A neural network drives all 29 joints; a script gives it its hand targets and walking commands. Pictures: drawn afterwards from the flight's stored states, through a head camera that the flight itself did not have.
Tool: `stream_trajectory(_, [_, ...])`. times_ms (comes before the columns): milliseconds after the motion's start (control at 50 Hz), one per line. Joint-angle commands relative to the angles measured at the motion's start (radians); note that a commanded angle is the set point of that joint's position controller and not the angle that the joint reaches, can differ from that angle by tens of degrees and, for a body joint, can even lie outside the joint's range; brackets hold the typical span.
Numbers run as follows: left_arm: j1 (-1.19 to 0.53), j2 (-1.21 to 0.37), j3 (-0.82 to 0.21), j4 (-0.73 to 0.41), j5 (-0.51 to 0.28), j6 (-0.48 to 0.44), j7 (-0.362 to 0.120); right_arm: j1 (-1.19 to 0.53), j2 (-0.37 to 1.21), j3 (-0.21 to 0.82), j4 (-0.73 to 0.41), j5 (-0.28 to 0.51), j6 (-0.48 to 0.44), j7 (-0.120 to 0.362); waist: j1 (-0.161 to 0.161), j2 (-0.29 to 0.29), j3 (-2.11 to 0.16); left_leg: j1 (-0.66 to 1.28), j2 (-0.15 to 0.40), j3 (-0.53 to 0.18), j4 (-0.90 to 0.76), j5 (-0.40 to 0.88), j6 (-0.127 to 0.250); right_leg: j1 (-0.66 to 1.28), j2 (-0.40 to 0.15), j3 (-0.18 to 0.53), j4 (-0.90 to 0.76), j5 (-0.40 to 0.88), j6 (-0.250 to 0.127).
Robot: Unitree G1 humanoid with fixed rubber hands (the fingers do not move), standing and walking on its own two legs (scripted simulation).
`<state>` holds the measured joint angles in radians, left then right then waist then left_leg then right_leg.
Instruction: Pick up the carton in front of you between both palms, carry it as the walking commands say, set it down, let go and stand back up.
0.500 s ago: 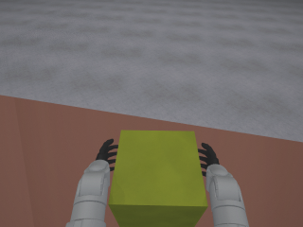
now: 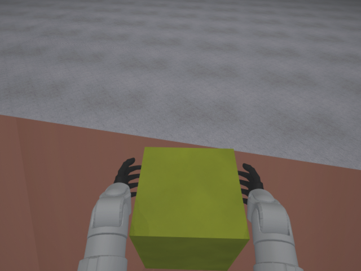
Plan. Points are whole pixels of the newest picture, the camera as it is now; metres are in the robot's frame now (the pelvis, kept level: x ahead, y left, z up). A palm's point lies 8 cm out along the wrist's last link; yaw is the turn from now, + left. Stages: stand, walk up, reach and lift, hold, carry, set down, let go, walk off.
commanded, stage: carry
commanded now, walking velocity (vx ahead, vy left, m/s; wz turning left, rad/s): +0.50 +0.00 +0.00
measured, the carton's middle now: (187, 211) +0.29 +0.00 -0.02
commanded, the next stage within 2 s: none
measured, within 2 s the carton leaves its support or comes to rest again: neither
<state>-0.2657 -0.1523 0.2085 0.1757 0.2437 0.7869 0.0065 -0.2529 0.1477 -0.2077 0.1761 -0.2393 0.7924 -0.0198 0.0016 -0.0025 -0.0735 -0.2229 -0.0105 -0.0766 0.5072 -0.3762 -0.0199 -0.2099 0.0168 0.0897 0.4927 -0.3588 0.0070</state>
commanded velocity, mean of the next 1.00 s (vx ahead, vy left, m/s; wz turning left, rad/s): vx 0.50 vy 0.00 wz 0.00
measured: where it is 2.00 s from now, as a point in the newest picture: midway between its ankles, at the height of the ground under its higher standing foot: (189, 160)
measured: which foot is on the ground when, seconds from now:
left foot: down 0.00-0.28, up 0.30-0.36, down 0.38-0.72, up 0.74-1.00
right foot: down 0.00-0.42, up 0.44-0.68, down 0.70-1.00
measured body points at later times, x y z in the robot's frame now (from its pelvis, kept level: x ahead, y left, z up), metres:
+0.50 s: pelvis +0.20 +0.00 -0.01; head +0.19 +0.00 +0.44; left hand +0.45 +0.14 +0.07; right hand +0.44 -0.16 +0.06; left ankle +0.12 +0.09 -0.74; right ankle +0.09 -0.10 -0.68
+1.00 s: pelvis +0.50 -0.07 +0.01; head +0.48 -0.08 +0.46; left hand +0.73 +0.10 +0.08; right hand +0.75 -0.20 +0.07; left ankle +0.59 +0.09 -0.68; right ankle +0.45 -0.11 -0.74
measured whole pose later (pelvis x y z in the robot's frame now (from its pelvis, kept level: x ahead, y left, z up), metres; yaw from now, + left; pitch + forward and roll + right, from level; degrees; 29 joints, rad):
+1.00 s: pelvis +0.50 -0.07 +0.01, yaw +1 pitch +4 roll +2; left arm 0.04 -0.13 0.05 -0.45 0.03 1.16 0.13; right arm 0.05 0.13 -0.04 -0.45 -0.06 1.16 -0.12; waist 0.04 -0.02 -0.14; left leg -0.63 0.11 0.11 0.83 -0.13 -0.01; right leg -0.12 0.01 -0.21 0.27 -0.23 -0.09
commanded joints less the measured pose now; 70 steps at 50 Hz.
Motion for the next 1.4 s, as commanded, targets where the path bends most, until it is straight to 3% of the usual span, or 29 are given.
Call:
stream_trajectory(0, [-0.575,-0.950,-0.691,-0.188,-0.340,0.022,-0.190,-0.655,0.935,0.711,-0.221,0.362,0.009,0.212,0.006,-0.055,-0.303,0.024,0.038,0.052,0.008,-0.090,0.016,-0.022,-0.110,0.052,-0.108,-0.209,-0.055])
stream_trajectory(40, [-0.569,-0.929,-0.727,-0.260,-0.366,0.073,-0.167,-0.630,0.925,0.740,-0.279,0.380,0.061,0.188,-0.005,-0.037,-0.282,-0.016,0.081,-0.014,-0.052,-0.220,0.039,-0.077,-0.107,0.047,-0.063,-0.297,-0.057])
stream_trajectory(120, [-0.497,-0.877,-0.767,-0.360,-0.404,0.185,-0.119,-0.496,0.856,0.740,-0.356,0.380,0.169,0.131,-0.020,0.227,-0.147,0.125,0.277,-0.278,-0.244,-0.258,0.159,-0.372,-0.023,-0.175,0.139,-0.113,-0.007])
stream_trajectory(180, [-0.401,-0.845,-0.787,-0.433,-0.443,0.258,-0.074,-0.395,0.808,0.731,-0.460,0.383,0.244,0.073,-0.005,0.102,-0.219,-0.019,0.191,-0.057,-0.075,0.040,0.116,-0.022,-0.042,-0.189,-0.072,0.017,-0.013])
stream_trajectory(220, [-0.307,-0.833,-0.770,-0.482,-0.438,0.291,-0.042,-0.388,0.806,0.765,-0.560,0.428,0.289,0.053,0.015,-0.196,-0.258,-0.325,0.058,0.174,0.290,0.179,0.020,0.300,-0.221,0.103,-0.107,0.208,-0.109])
stream_trajectory(240, [-0.267,-0.827,-0.755,-0.506,-0.430,0.305,-0.022,-0.388,0.809,0.786,-0.607,0.455,0.311,0.046,0.026,-0.317,-0.220,-0.530,0.028,0.229,0.301,-0.038,-0.012,0.433,-0.328,0.202,-0.082,0.462,-0.188])
stream_trajectory(280, [-0.226,-0.828,-0.746,-0.590,-0.425,0.333,0.010,-0.375,0.791,0.792,-0.663,0.485,0.339,0.030,0.034,-0.194,-0.179,-0.575,0.029,0.215,0.208,-0.231,0.001,0.427,-0.356,0.241,-0.102,0.597,-0.221])
stream_trajectory(340, [-0.207,-0.832,-0.769,-0.734,-0.452,0.362,0.038,-0.238,0.833,0.783,-0.717,0.508,0.359,0.006,-0.003,-0.083,-0.331,-0.004,-0.001,0.268,-0.124,0.143,0.031,0.172,-0.223,-0.069,0.077,0.545,-0.086])
stream_trajectory(360, [-0.190,-0.824,-0.776,-0.778,-0.462,0.368,0.040,-0.179,0.831,0.768,-0.731,0.500,0.361,-0.003,-0.017,0.026,-0.395,0.331,0.099,0.114,-0.181,0.156,0.062,-0.075,-0.150,-0.187,0.256,0.415,-0.017])
stream_trajectory(380, [-0.190,-0.817,-0.791,-0.811,-0.479,0.380,0.038,-0.134,0.812,0.751,-0.743,0.478,0.362,-0.010,-0.031,0.298,-0.355,0.551,0.336,-0.242,-0.219,0.284,0.142,-0.436,-0.069,-0.275,0.462,0.108,0.030])
stream_trajectory(400, [-0.260,-0.811,-0.826,-0.837,-0.512,0.389,0.034,-0.138,0.803,0.720,-0.729,0.447,0.358,-0.022,-0.039,0.343,-0.277,0.624,0.401,-0.360,-0.171,0.663,0.254,-0.627,-0.024,-0.212,0.532,-0.180,0.007])
stream_trajectory(420, [-0.272,-0.796,-0.840,-0.839,-0.532,0.389,0.032,-0.149,0.794,0.705,-0.759,0.437,0.360,-0.034,-0.042,0.226,-0.244,0.621,0.420,-0.346,-0.150,0.810,0.278,-0.706,-0.048,-0.177,0.572,-0.228,-0.011])
stream_trajectory(460, [-0.187,-0.782,-0.811,-0.798,-0.520,0.385,0.032,-0.168,0.779,0.736,-0.813,0.459,0.366,-0.042,-0.045,0.097,-0.232,0.613,0.385,-0.221,-0.174,0.712,0.228,-0.736,-0.088,-0.177,0.534,-0.185,-0.019])
stream_trajectory(580, [-0.001,-0.738,-0.736,-0.780,-0.416,0.369,0.064,-0.140,0.708,0.827,-0.883,0.514,0.371,-0.017,-0.015,0.160,-0.165,0.246,0.241,0.148,-0.209,0.738,0.096,-0.281,-0.003,-0.312,0.098,0.205,-0.030])
stream_trajectory(640, [0.044,-0.698,-0.736,-0.787,-0.402,0.374,0.068,-0.089,0.652,0.814,-0.881,0.508,0.380,-0.006,0.023,0.135,-0.275,0.073,0.182,0.303,0.090,0.827,0.032,0.160,0.056,-0.400,0.022,0.244,-0.056])
stream_trajectory(660, [0.024,-0.684,-0.739,-0.793,-0.399,0.376,0.066,-0.098,0.625,0.803,-0.872,0.494,0.382,-0.006,0.039,0.085,-0.317,-0.067,0.149,0.291,0.252,0.628,0.020,0.329,-0.014,-0.305,0.025,0.152,-0.066])
stream_trajectory(680, [-0.018,-0.640,-0.733,-0.792,-0.400,0.379,0.065,-0.131,0.605,0.793,-0.858,0.481,0.388,-0.007,0.047,-0.116,-0.326,-0.265,0.071,0.277,0.556,0.331,-0.009,0.416,-0.268,0.134,-0.099,-0.098,-0.142])
stream_trajectory(700, [-0.049,-0.617,-0.731,-0.756,-0.410,0.381,0.066,-0.150,0.574,0.784,-0.829,0.474,0.398,-0.010,0.042,-0.267,-0.268,-0.466,-0.020,0.198,0.773,-0.069,-0.008,0.419,-0.431,0.538,-0.303,-0.067,-0.253])
stream_trajectory(720, [-0.052,-0.645,-0.749,-0.769,-0.421,0.384,0.060,-0.135,0.589,0.774,-0.806,0.471,0.397,-0.007,0.023,-0.180,-0.243,-0.473,0.067,0.079,0.847,-0.082,0.037,0.319,-0.432,0.488,-0.312,-0.063,-0.266])
stream_trajectory(780, [-0.156,-0.741,-0.802,-0.763,-0.471,0.376,0.027,-0.137,0.689,0.753,-0.736,0.446,0.383,0.003,0.005,0.023,-0.176,-0.398,0.164,0.064,0.720,0.066,0.044,0.086,-0.363,0.233,-0.352,-0.021,-0.184])
stream_trajectory(860, [-0.163,-0.791,-0.838,-0.734,-0.507,0.362,-0.014,-0.094,0.773,0.749,-0.686,0.397,0.350,0.006,0.007,-0.067,-0.186,-0.379,0.140,0.137,0.481,0.164,0.025,0.070,-0.313,0.023,-0.384,0.011,-0.144])
stream_trajectory(1100, [-0.043,-0.674,-0.765,-0.813,-0.466,0.376,0.022,-0.137,0.698,0.817,-0.856,0.462,0.371,-0.042,0.036,-0.142,-0.088,-0.488,0.060,0.299,0.072,0.332,0.048,0.372,-0.235,-0.187,-0.271,0.645,-0.140])
stream_trajectory(1180, [-0.054,-0.623,-0.764,-0.844,-0.464,0.397,0.047,-0.091,0.643,0.780,-0.834,0.461,0.395,-0.051,0.002,-0.145,-0.193,-0.080,-0.068,0.416,-0.051,0.312,0.092,0.319,-0.203,-0.288,0.076,1.086,-0.093])
stream_trajectory(1200, [-0.082,-0.603,-0.765,-0.849,-0.466,0.399,0.049,-0.099,0.628,0.768,-0.833,0.456,0.396,-0.051,-0.019,-0.103,-0.278,0.173,-0.015,0.357,-0.059,0.300,0.103,0.179,-0.169,-0.307,0.274,0.911,-0.058])
stream_trajectory(1220, [-0.116,-0.599,-0.769,-0.861,-0.472,0.402,0.051,-0.104,0.614,0.757,-0.834,0.456,0.397,-0.053,-0.036,0.041,-0.397,0.464,0.223,0.007,-0.045,0.179,0.179,-0.102,-0.126,-0.274,0.555,0.575,-0.031])
stream_trajectory(1240, [-0.142,-0.602,-0.777,-0.856,-0.481,0.406,0.051,-0.123,0.620,0.743,-0.800,0.453,0.393,-0.056,-0.028,0.246,-0.398,0.585,0.433,-0.425,-0.164,0.264,0.317,-0.407,0.030,-0.231,0.819,0.000,-0.016])
stream_trajectory(1260, [-0.152,-0.623,-0.801,-0.866,-0.497,0.401,0.046,-0.137,0.650,0.750,-0.808,0.463,0.385,-0.051,-0.036,0.238,-0.385,0.541,0.418,-0.418,-0.190,0.371,0.358,-0.490,0.004,-0.115,0.998,-0.104,-0.039])
stream_trajectory(1300, [-0.219,-0.696,-0.795,-0.824,-0.498,0.387,0.038,-0.232,0.704,0.774,-0.836,0.479,0.371,-0.041,-0.036,0.089,-0.356,0.424,0.386,-0.218,-0.160,0.429,0.274,-0.528,-0.093,-0.056,0.957,-0.054,-0.066])
stream_trajectory(1380, [-0.271,-0.699,-0.745,-0.686,-0.438,0.347,0.053,-0.367,0.697,0.773,-0.746,0.485,0.337,-0.032,-0.026,0.056,-0.262,0.159,0.311,-0.035,-0.253,0.177,0.199,-0.440,-0.115,-0.118,0.721,0.063,-0.057])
